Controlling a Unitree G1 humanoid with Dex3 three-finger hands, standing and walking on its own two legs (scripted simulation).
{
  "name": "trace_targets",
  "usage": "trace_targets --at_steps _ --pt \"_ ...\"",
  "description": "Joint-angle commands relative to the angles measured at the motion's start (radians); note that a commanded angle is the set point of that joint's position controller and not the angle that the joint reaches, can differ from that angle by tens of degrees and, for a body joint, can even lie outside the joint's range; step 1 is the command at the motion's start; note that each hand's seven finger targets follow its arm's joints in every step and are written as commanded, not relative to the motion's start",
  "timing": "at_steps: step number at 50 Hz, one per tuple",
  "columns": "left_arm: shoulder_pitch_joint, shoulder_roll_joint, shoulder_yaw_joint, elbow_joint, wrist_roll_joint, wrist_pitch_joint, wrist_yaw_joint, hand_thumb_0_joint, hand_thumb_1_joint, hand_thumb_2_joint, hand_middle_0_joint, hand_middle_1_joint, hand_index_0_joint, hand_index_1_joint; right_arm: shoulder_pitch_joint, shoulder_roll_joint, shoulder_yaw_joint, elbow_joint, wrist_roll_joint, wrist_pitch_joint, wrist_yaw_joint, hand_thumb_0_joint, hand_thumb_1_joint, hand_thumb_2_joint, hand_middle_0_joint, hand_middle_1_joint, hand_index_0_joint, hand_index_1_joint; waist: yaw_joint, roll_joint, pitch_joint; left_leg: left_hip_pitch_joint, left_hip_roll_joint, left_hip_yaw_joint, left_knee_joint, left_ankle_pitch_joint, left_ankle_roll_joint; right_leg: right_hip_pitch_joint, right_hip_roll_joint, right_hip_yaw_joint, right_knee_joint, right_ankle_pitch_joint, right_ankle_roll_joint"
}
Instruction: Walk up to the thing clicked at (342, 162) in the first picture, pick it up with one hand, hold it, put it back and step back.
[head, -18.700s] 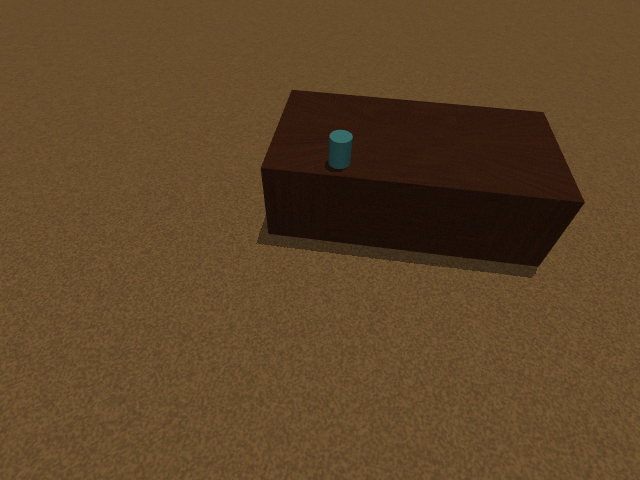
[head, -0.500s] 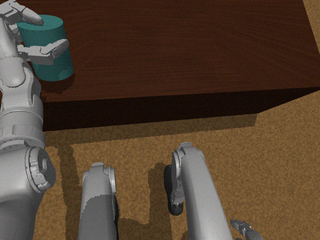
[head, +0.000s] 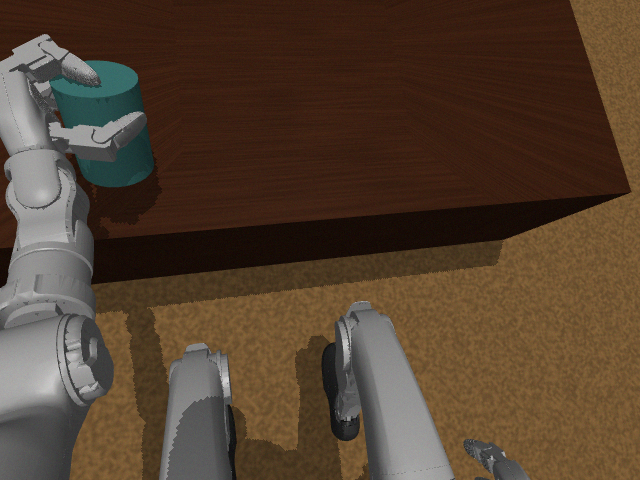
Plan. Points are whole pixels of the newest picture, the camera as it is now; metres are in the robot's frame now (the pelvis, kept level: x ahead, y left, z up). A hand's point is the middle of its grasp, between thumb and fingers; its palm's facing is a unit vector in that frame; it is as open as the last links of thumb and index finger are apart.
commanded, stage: lift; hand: left
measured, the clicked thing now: (107, 126) +0.54 +0.17 -0.06
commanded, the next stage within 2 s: hold in 1.70 s
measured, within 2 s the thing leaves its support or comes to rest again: neither
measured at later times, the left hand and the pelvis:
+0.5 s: hand (72, 115) +0.50 +0.17 +0.03, palm faces +0.20 -0.98 -0.06, open 7.5 cm; pelvis +0.00 +0.00 +0.04, yaw +0 degrees
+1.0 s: hand out of the picture +0.43 +0.17 +0.15, palm faces +0.19 -0.98 -0.04, open 7.4 cm; pelvis +0.02 +0.00 +0.14, yaw +0 degrees
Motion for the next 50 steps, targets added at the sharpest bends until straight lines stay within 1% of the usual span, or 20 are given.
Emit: trace_targets --at_steps 1,8,11,13,17,20,21,24,26,28,31,33,35,38,41,44,45,47,48,50 --pt "-0.51 0.212 0.002 -0.336 -0.021 -0.125 0.001 0.0 0.287 1.256 -1.206 -1.317 -1.213 -1.326 0.23 -0.193 -0.071 -0.008 -0.003 -0.006 -0.007 0.0 -0.893 -0.901 0.2 0.3 0.2 0.3 -0.006 0.197 -0.792 0.362 -0.015 0.041 -0.233 0.428 0.027 0.629 0.031 -0.01 -0.131 0.367 -0.078" --pt "-0.453 0.239 0.026 -0.315 -0.015 -0.129 0.015 0.0 0.239 1.255 -1.255 -1.4 -1.281 -1.39 0.207 -0.189 -0.075 -0.002 -0.002 -0.008 -0.012 0.0 -0.927 -0.908 0.199 0.3 0.199 0.3 0.016 0.17 -0.75 0.358 -0.015 0.044 -0.267 0.347 0.03 0.637 0.034 -0.006 -0.172 0.285 -0.073" --pt "-0.482 0.174 -0.022 -0.387 -0.026 -0.131 0.015 0.0 0.234 1.248 -1.263 -1.406 -1.292 -1.393 0.198 -0.181 -0.08 -0.012 0.001 -0.012 -0.012 0.0 -0.928 -0.908 0.199 0.299 0.199 0.299 0.005 0.182 -0.761 0.398 -0.016 0.042 -0.295 0.333 0.026 0.656 0.035 -0.011 -0.196 0.267 -0.073" --pt "-0.325 0.175 0.009 -0.265 -0.026 -0.108 0.015 0.0 0.244 1.257 -1.257 -1.402 -1.283 -1.393 0.197 -0.181 -0.077 -0.008 0.009 -0.009 -0.013 0.0 -0.931 -0.909 0.199 0.299 0.199 0.299 0.025 0.149 -0.741 0.407 -0.016 0.039 -0.312 0.348 0.028 0.675 0.035 -0.014 -0.212 0.28 -0.073" --pt "-0.471 0.169 -0.026 -0.52 -0.041 -0.119 0.017 0.0 0.257 1.279 -1.283 -1.433 -1.311 -1.422 0.195 -0.178 -0.089 -0.024 0.014 -0.014 -0.019 0.0 -0.929 -0.909 0.199 0.299 0.199 0.3 0.026 0.192 -0.828 0.489 -0.013 0.039 -0.334 0.403 0.024 0.731 0.036 -0.013 -0.234 0.332 -0.075" --pt "-0.249 0.136 0.002 -0.338 -0.048 -0.079 0.028 0.0 0.239 1.273 -1.275 -1.425 -1.302 -1.416 0.189 -0.175 -0.088 0.003 0.021 -0.014 -0.023 0.0 -0.931 -0.909 0.199 0.3 0.199 0.3 0.045 0.14 -0.719 0.496 -0.009 0.03 -0.37 0.413 0.023 0.733 0.038 -0.022 -0.255 0.326 -0.076" --pt "-0.148 0.057 -0.04 -0.246 -0.049 -0.069 0.027 0.0 0.268 1.284 -1.267 -1.421 -1.293 -1.413 0.173 -0.169 -0.083 0.003 0.022 -0.013 -0.022 0.0 -0.927 -0.909 0.199 0.3 0.199 0.3 0.04 0.104 -0.649 0.474 -0.008 0.027 -0.386 0.399 0.025 0.716 0.041 -0.028 -0.272 0.308 -0.074" --pt "-0.359 0.196 0.001 -0.597 -0.04 -0.107 0.046 0.0 0.274 1.285 -1.288 -1.435 -1.316 -1.424 0.172 -0.167 -0.101 -0.019 0.022 -0.016 -0.032 0.0 -0.922 -0.907 0.199 0.299 0.199 0.299 0.071 0.192 -0.796 0.58 -0.01 0.041 -0.412 0.401 0.023 0.807 0.037 -0.01 -0.311 0.31 -0.072" --pt "-0.261 0.07 -0.071 -0.538 -0.063 -0.087 0.032 0.0 0.288 1.314 -1.309 -1.464 -1.339 -1.452 0.16 -0.15 -0.098 -0.024 0.031 -0.024 -0.034 0.0 -0.924 -0.907 0.199 0.299 0.199 0.3 0.049 0.126 -0.707 0.583 -0.01 0.037 -0.443 0.363 0.026 0.824 0.045 -0.019 -0.357 0.28 -0.067" --pt "0.047 -0.062 -0.104 -0.194 -0.064 -0.047 0.023 0.0 0.304 1.33 -1.282 -1.455 -1.311 -1.444 0.148 -0.144 -0.089 0.039 0.031 -0.024 -0.036 0.0 -0.92 -0.906 0.199 0.3 0.2 0.3 0.048 0.035 -0.489 0.504 -0.005 0.035 -0.473 0.329 0.032 0.782 0.05 -0.026 -0.383 0.246 -0.066" --pt "-0.23 0.149 -0.025 -0.674 -0.067 -0.097 0.034 0.0 0.309 1.282 -1.286 -1.433 -1.318 -1.417 0.131 -0.161 -0.104 -0.03 0.039 -0.028 -0.044 0.0 -0.922 -0.905 0.199 0.299 0.2 0.299 0.096 0.189 -0.785 0.716 -0.006 0.033 -0.499 0.445 0.018 0.899 0.039 -0.015 -0.393 0.339 -0.069" --pt "-0.061 0.006 -0.128 -0.582 -0.072 -0.062 0.022 0.0 0.313 1.327 -1.319 -1.469 -1.346 -1.459 0.145 -0.142 -0.104 0.003 0.045 -0.024 -0.042 0.0 -0.923 -0.906 0.199 0.3 0.2 0.3 0.074 0.106 -0.602 0.699 -0.003 0.029 -0.543 0.383 0.02 0.879 0.051 -0.031 -0.444 0.278 -0.066" --pt "0.093 -0.064 -0.122 -0.441 -0.088 -0.045 0.028 0.0 0.322 1.36 -1.314 -1.485 -1.343 -1.474 0.104 -0.135 -0.098 0.01 0.05 -0.03 -0.047 0.0 -0.91 -0.903 0.199 0.3 0.2 0.3 0.084 0.042 -0.479 0.657 -0.001 0.027 -0.586 0.35 0.024 0.885 0.054 -0.033 -0.478 0.245 -0.062" --pt "-0.081 0.037 -0.096 -0.799 -0.108 -0.067 0.037 0.0 0.311 1.323 -1.326 -1.469 -1.351 -1.46 0.105 -0.135 -0.104 -0.02 0.059 -0.035 -0.055 0.0 -0.925 -0.906 0.199 0.3 0.2 0.3 0.114 0.138 -0.642 0.824 -0.001 0.025 -0.619 0.406 0.015 0.98 0.05 -0.027 -0.511 0.291 -0.061" --pt "0.27 -0.133 -0.169 -0.416 -0.09 0.0 0.037 0.0 0.302 1.366 -1.334 -1.491 -1.359 -1.486 0.085 -0.123 -0.097 0.039 0.059 -0.034 -0.061 0.0 -0.913 -0.903 0.199 0.3 0.2 0.3 0.096 -0.014 -0.321 0.719 0.003 0.024 -0.672 0.323 0.028 0.937 0.06 -0.034 -0.574 0.223 -0.055" --pt "-0.068 0.027 -0.109 -0.893 -0.099 -0.058 0.058 0.0 0.292 1.328 -1.333 -1.464 -1.355 -1.46 0.064 -0.127 -0.106 -0.037 0.06 -0.045 -0.067 0.0 -0.917 -0.904 0.199 0.3 0.2 0.3 0.128 0.116 -0.594 0.895 0.0 0.025 -0.699 0.386 0.02 1.061 0.049 -0.021 -0.604 0.285 -0.051" --pt "0.007 -0.087 -0.214 -0.836 -0.109 -0.039 0.046 0.0 0.273 1.309 -1.345 -1.464 -1.368 -1.457 0.042 -0.108 -0.093 -0.07 0.065 -0.048 -0.067 0.0 -0.919 -0.903 0.199 0.3 0.2 0.3 0.109 0.088 -0.525 0.899 -0.001 0.025 -0.711 0.379 0.017 1.046 0.05 -0.029 -0.614 0.276 -0.05" --pt "0.277 -0.092 -0.156 -0.559 -0.1 0.0 0.044 0.0 0.272 1.356 -1.352 -1.505 -1.38 -1.497 0.077 -0.127 -0.107 0.021 0.059 -0.042 -0.073 0.0 -0.92 -0.903 0.2 0.3 0.2 0.3 0.124 -0.001 -0.32 0.838 -0.001 0.028 -0.734 0.357 0.023 1.025 0.06 -0.032 -0.639 0.249 -0.049" --pt "0.36 -0.161 -0.194 -0.429 -0.085 0.007 0.04 0.0 0.317 1.381 -1.33 -1.492 -1.354 -1.488 0.057 -0.109 -0.094 0.023 0.054 -0.042 -0.071 0.0 -0.908 -0.902 0.199 0.3 0.2 0.3 0.116 -0.042 -0.251 0.796 0.001 0.034 -0.746 0.337 0.032 1.02 0.062 -0.029 -0.664 0.241 -0.048" --pt "-0.052 -0.002 -0.142 -0.989 -0.108 -0.065 0.055 0.0 0.334 1.351 -1.356 -1.489 -1.379 -1.484 0.039 -0.11 -0.097 -0.075 0.057 -0.056 -0.071 0.0 -0.915 -0.903 0.199 0.3 0.2 0.3 0.146 0.108 -0.593 0.973 -0.005 0.038 -0.757 0.426 0.02 1.175 0.051 -0.019 -0.671 0.331 -0.046"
